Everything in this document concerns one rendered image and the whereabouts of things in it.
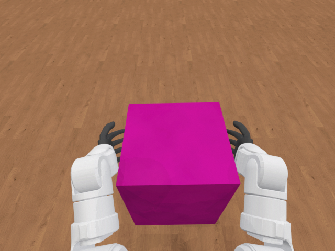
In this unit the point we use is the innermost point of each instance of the carton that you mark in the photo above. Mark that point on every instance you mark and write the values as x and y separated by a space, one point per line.
176 165

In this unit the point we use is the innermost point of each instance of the left robot forearm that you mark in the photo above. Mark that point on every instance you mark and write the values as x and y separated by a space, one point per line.
95 218

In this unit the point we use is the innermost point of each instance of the right robot hand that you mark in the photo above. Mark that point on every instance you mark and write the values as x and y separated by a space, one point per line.
241 138

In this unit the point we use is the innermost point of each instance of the right robot forearm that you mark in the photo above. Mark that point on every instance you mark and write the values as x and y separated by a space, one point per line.
265 184

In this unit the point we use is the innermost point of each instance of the left robot hand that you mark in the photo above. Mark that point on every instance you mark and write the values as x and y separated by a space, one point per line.
106 138

